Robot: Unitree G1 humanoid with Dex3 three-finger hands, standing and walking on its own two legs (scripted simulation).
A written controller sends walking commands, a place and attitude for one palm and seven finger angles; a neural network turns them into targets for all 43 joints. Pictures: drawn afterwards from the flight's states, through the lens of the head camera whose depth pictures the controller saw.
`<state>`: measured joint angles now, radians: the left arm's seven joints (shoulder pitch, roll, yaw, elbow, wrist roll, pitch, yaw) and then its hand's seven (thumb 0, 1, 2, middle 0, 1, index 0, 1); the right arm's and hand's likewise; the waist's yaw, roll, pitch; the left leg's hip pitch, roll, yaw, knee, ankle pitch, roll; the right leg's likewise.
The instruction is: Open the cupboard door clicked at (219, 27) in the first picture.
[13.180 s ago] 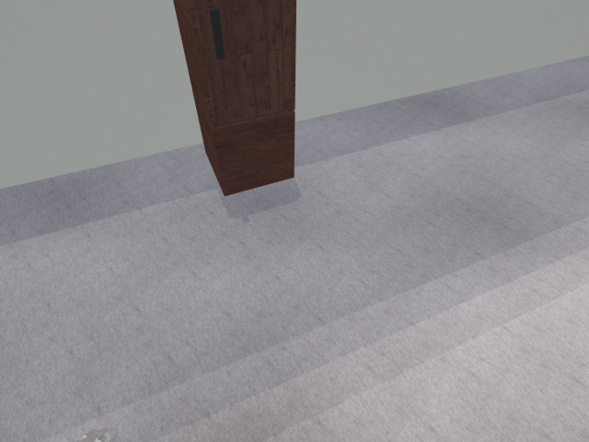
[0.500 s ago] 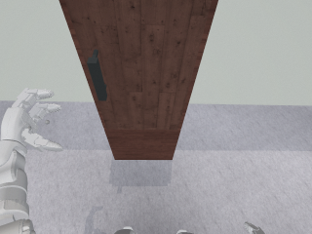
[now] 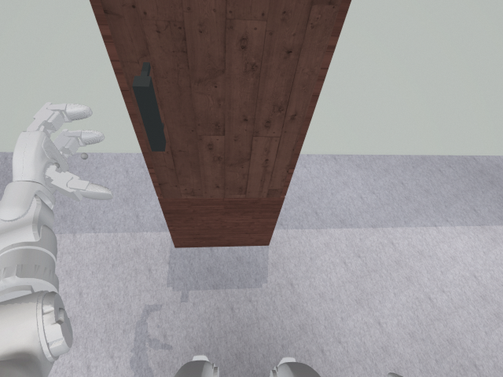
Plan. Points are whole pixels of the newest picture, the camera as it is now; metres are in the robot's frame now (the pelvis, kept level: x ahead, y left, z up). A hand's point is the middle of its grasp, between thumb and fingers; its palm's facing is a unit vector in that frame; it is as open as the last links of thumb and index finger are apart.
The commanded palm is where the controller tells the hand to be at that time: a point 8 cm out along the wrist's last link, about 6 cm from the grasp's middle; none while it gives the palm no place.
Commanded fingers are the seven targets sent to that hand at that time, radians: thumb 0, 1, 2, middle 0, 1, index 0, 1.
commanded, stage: move the hooked fingers beside the handle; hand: left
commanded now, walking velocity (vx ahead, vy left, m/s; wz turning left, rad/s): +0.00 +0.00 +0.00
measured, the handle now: (152, 109) +0.55 +0.18 +0.06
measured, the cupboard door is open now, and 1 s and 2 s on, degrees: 0 0 0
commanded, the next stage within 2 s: slide the fingers in behind the handle in 1.26 s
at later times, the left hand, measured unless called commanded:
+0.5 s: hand (110, 123) +0.50 +0.24 +0.08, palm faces +0.05 -1.00 +0.00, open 14.0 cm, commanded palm +0.47 +0.28 +0.07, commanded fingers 0.00 -0.50 0.30 -0.30 -1.20 -0.30 -1.20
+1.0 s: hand (102, 129) +0.49 +0.25 +0.08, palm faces +0.06 -1.00 +0.00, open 14.0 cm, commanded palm +0.47 +0.29 +0.07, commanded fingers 0.00 -0.50 0.30 -0.30 -1.20 -0.30 -1.20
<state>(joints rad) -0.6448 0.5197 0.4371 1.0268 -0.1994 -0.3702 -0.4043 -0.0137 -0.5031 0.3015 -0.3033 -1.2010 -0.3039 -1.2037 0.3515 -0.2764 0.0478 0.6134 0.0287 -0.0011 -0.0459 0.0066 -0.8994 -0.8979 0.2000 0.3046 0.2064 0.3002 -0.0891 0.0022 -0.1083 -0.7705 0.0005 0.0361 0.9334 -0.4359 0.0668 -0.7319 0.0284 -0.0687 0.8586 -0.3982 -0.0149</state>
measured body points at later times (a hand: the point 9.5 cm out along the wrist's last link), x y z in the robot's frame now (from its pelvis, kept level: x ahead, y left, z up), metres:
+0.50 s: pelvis +0.00 +0.00 -0.01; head +0.12 +0.02 +0.43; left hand +0.49 +0.29 +0.08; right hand +0.00 -0.28 -0.11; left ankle +0.01 +0.07 -0.69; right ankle +0.01 -0.12 -0.69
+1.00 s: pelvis +0.01 -0.01 -0.01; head +0.13 +0.02 +0.43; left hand +0.48 +0.30 +0.08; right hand +0.03 -0.28 -0.11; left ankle +0.01 +0.07 -0.69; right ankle +0.01 -0.12 -0.69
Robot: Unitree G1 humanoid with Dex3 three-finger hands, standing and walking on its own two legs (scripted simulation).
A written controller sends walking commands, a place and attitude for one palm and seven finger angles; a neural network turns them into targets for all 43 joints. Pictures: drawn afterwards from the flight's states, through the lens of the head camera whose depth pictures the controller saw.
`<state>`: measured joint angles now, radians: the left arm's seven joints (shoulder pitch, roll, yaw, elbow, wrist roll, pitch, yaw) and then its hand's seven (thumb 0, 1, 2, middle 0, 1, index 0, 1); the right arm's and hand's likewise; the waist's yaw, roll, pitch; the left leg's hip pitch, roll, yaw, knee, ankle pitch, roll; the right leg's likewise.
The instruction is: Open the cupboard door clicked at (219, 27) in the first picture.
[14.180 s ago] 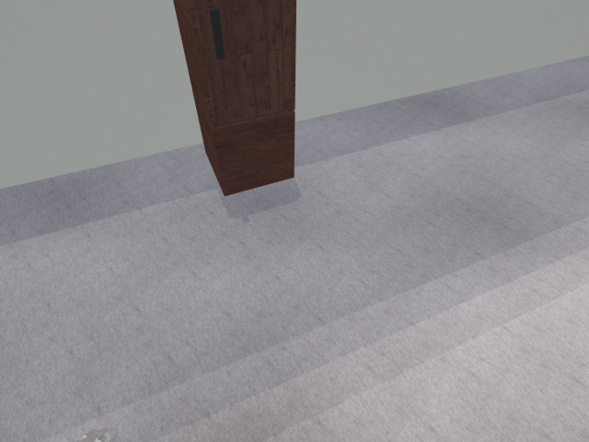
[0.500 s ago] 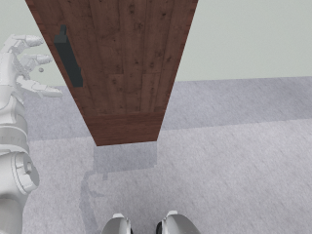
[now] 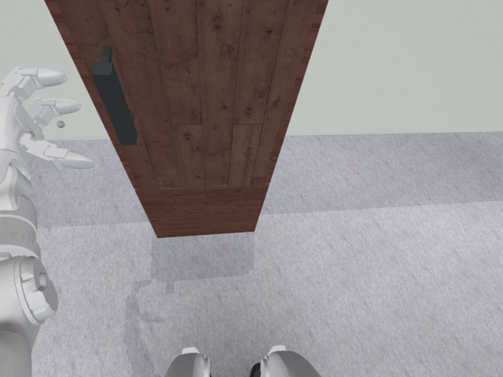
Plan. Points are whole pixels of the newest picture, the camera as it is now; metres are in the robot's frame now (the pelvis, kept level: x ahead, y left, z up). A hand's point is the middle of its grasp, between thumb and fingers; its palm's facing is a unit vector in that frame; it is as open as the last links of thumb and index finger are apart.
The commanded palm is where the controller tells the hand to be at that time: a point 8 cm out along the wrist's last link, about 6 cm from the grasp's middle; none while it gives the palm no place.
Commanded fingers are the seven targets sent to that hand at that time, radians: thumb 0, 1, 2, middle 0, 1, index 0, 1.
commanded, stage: move the hooked fingers beside the handle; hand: left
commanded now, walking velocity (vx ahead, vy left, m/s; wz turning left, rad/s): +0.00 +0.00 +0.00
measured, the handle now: (119, 98) +0.54 +0.20 +0.07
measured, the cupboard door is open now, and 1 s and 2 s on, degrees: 0 0 0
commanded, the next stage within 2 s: slide the fingers in behind the handle in 0.26 s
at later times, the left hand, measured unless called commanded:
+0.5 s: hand (69, 122) +0.48 +0.26 +0.08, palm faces +0.06 -1.00 +0.00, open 14.0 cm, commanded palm +0.46 +0.29 +0.07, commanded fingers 0.00 -0.50 0.30 -0.30 -1.20 -0.30 -1.20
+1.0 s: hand (93, 122) +0.48 +0.22 +0.08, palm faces +0.07 -1.00 +0.00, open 14.0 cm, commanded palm +0.46 +0.26 +0.07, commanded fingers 0.00 -0.50 0.30 -0.30 -1.20 -0.30 -1.20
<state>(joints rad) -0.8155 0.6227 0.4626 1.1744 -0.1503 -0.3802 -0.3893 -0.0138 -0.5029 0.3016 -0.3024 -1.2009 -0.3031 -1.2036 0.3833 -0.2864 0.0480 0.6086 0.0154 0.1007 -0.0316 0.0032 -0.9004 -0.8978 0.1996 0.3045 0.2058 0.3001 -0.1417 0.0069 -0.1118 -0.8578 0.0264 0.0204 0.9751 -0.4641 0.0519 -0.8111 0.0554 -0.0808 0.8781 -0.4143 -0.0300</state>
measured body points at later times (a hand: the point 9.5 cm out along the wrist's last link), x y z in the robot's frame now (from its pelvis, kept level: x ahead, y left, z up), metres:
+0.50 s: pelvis +0.00 +0.01 +0.00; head +0.12 +0.04 +0.43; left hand +0.47 +0.31 +0.08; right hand +0.00 -0.26 -0.11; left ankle -0.01 +0.08 -0.68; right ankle +0.00 -0.11 -0.68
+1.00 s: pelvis -0.01 +0.00 +0.00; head +0.10 +0.03 +0.43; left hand +0.47 +0.28 +0.08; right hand +0.01 -0.26 -0.11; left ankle -0.01 +0.08 -0.68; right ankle +0.00 -0.11 -0.68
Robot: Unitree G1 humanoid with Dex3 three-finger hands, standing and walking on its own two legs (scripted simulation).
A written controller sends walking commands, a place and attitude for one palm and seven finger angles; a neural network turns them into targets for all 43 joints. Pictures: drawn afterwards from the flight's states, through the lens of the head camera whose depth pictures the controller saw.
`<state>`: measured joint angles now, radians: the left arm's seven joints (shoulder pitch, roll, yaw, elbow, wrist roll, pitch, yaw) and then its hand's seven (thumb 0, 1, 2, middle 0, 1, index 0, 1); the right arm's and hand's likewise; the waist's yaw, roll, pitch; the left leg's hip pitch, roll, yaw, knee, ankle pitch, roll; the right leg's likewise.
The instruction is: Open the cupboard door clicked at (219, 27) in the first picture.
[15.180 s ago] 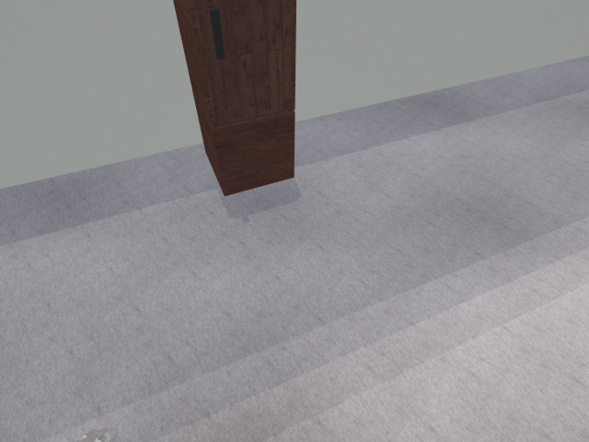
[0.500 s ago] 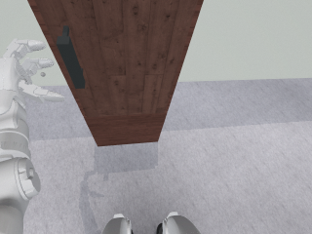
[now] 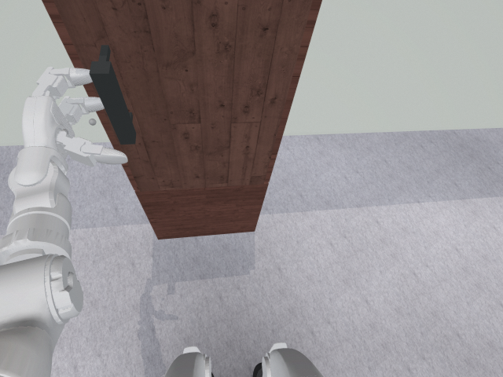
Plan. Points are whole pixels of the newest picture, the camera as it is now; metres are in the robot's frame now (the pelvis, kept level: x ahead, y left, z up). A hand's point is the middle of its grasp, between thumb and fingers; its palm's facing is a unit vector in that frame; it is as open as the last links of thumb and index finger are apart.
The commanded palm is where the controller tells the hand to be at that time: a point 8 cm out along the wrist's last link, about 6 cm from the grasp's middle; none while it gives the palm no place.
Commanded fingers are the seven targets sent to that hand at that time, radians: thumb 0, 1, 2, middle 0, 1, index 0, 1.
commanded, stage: slide the fingers in behind the handle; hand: left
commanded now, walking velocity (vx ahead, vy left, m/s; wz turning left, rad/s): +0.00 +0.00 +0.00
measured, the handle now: (117, 98) +0.55 +0.20 +0.07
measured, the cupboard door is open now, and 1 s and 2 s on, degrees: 0 0 0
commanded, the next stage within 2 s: close the thumb around the handle in 0.96 s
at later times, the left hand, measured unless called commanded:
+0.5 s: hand (118, 122) +0.48 +0.18 +0.08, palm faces +0.07 -1.00 +0.00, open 14.0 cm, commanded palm +0.46 +0.22 +0.08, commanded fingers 0.00 -0.50 0.30 -0.30 -1.20 -0.30 -1.20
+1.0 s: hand (122, 123) +0.48 +0.18 +0.08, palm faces +0.09 -1.00 -0.01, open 14.1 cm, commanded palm +0.46 +0.22 +0.08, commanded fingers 0.00 -0.50 0.30 -0.30 -1.20 -0.30 -1.20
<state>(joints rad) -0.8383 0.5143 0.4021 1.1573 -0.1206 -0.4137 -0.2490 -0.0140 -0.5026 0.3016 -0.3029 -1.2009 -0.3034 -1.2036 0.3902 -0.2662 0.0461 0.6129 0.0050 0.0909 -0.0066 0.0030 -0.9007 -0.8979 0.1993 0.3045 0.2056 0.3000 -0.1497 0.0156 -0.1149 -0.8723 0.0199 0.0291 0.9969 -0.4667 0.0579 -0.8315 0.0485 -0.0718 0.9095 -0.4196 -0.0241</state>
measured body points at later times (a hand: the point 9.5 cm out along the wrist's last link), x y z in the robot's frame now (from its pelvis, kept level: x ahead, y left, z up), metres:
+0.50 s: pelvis +0.00 -0.01 +0.00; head +0.10 +0.02 +0.44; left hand +0.47 +0.24 +0.09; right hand +0.02 -0.27 -0.11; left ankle +0.00 +0.08 -0.68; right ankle +0.00 -0.11 -0.68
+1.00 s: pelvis +0.00 -0.01 +0.00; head +0.10 +0.00 +0.44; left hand +0.47 +0.23 +0.09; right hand +0.01 -0.28 -0.11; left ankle +0.00 +0.08 -0.68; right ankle +0.00 -0.11 -0.68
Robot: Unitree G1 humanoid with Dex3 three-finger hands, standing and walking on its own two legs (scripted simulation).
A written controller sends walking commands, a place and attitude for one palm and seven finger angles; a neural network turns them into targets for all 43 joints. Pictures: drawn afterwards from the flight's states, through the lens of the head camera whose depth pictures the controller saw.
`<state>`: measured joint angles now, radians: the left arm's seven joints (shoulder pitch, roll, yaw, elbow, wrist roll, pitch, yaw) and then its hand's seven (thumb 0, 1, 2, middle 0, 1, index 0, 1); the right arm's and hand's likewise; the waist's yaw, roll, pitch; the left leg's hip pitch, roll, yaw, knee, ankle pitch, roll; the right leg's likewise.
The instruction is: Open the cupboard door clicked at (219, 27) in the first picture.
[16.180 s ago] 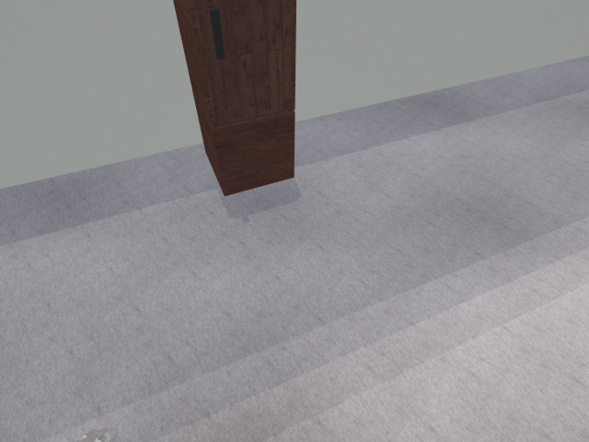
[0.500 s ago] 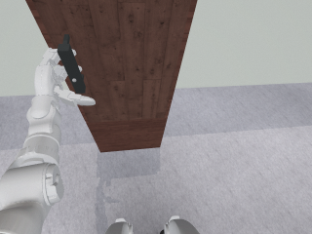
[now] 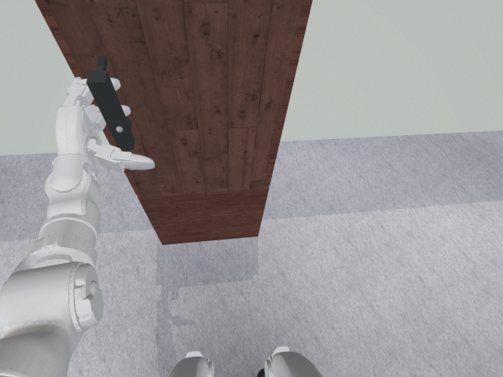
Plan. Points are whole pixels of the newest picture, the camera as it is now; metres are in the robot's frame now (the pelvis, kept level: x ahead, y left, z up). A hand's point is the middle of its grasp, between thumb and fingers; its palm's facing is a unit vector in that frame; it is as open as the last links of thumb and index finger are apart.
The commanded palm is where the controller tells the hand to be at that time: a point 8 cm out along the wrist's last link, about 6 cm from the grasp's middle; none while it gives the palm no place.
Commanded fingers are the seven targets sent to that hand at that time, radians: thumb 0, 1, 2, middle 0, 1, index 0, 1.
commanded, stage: close the thumb around the handle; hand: left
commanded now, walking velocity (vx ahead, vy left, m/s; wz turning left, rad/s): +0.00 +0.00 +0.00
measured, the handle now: (115, 106) +0.55 +0.20 +0.07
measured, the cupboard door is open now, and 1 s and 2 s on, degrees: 0 0 48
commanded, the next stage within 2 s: pull the door open along its arc in 0.76 s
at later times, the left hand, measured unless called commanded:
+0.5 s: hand (123, 126) +0.50 +0.18 +0.08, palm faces +0.07 -1.00 -0.01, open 8.7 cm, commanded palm +0.47 +0.22 +0.08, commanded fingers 0.00 0.79 0.85 -0.39 -1.34 -0.39 -1.34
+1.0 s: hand (127, 126) +0.50 +0.18 +0.08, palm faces +0.08 -1.00 +0.00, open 5.9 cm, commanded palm +0.45 +0.22 +0.08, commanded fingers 0.00 0.90 0.90 -0.40 -1.35 -0.40 -1.35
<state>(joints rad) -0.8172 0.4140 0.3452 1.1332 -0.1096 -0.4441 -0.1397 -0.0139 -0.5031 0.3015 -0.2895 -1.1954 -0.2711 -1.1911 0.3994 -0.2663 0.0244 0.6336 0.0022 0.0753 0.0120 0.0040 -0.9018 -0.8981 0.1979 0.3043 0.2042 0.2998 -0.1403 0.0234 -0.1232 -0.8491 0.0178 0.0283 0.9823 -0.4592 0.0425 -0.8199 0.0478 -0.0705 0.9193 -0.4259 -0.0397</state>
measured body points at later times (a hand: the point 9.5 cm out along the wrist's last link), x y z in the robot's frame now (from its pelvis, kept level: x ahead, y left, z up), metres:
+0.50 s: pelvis +0.00 +0.00 +0.00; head +0.11 +0.01 +0.43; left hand +0.49 +0.24 +0.08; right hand +0.01 -0.26 -0.12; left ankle +0.00 +0.09 -0.68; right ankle +0.00 -0.10 -0.68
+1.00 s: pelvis +0.01 +0.00 +0.00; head +0.11 +0.02 +0.44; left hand +0.49 +0.23 +0.08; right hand +0.01 -0.26 -0.11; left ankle +0.00 +0.09 -0.68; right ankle +0.00 -0.10 -0.68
